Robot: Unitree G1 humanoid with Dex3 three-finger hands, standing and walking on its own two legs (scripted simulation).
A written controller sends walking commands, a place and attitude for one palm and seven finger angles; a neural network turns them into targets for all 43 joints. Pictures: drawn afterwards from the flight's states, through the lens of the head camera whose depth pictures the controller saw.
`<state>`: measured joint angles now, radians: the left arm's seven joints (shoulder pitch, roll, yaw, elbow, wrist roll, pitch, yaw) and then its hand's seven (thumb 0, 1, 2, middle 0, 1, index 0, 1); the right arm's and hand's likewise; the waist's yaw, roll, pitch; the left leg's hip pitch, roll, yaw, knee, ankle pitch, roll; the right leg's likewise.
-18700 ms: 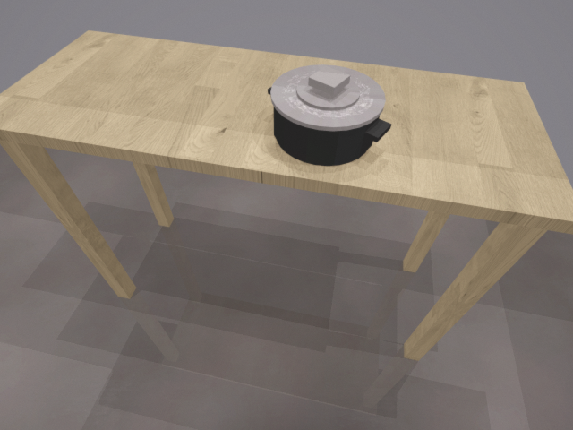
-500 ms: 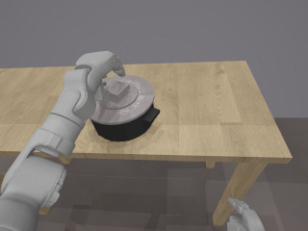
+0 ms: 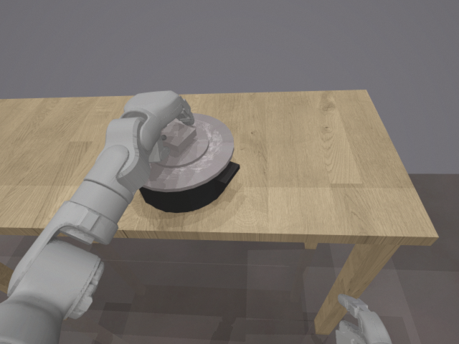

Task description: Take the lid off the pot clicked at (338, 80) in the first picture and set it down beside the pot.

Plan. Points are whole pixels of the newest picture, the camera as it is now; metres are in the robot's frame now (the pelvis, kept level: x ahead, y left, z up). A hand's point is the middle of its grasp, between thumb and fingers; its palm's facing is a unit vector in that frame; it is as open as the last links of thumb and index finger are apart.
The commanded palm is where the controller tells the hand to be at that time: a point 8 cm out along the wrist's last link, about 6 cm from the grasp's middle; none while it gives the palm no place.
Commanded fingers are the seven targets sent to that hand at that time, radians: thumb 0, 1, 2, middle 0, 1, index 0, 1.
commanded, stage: lower the open fingers around the knob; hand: left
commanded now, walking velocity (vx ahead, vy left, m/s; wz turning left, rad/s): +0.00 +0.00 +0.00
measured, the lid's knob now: (176, 136) +0.44 +0.10 +0.15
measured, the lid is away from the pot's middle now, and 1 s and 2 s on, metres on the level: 0.01 0.00 0.02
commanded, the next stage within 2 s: close the fingers and squeeze the knob in 0.02 s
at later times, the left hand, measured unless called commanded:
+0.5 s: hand (165, 140) +0.42 +0.12 +0.17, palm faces -0.20 -0.06 -0.98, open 9.2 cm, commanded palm +0.39 +0.13 +0.23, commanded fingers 0.00 -0.04 1.28 -0.79 -0.49 -0.79 -0.49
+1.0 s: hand (162, 137) +0.42 +0.12 +0.17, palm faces -0.21 -0.06 -0.98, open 8.9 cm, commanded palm +0.40 +0.13 +0.23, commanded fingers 0.00 0.15 1.33 -0.91 -0.59 -0.87 -0.57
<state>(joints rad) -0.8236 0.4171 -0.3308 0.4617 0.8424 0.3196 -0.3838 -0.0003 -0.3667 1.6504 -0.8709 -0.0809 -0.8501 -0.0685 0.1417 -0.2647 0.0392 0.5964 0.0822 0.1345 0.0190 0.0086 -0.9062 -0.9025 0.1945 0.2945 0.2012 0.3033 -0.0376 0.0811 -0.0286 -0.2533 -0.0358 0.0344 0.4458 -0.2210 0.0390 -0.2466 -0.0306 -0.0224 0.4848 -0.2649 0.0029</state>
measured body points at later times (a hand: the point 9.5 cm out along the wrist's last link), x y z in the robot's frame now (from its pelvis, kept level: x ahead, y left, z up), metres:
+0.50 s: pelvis +0.00 +0.00 +0.00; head +0.00 -0.04 +0.45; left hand +0.42 +0.12 +0.22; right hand +0.17 -0.24 -0.11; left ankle +0.01 +0.10 -0.74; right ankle -0.01 -0.12 -0.74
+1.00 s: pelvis +0.00 +0.00 +0.00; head +0.00 -0.04 +0.45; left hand +0.43 +0.12 +0.22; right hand +0.16 -0.24 -0.11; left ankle +0.01 +0.10 -0.74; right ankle -0.01 -0.12 -0.74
